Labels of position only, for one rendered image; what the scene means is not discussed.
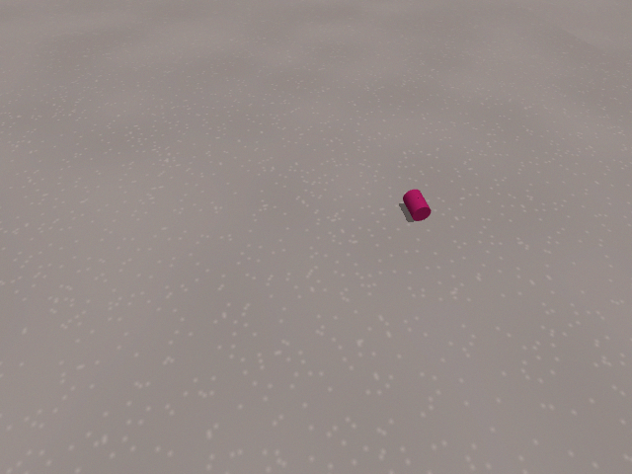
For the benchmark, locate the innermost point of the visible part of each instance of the can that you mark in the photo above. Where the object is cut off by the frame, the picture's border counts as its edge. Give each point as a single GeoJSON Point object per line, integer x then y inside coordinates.
{"type": "Point", "coordinates": [416, 205]}

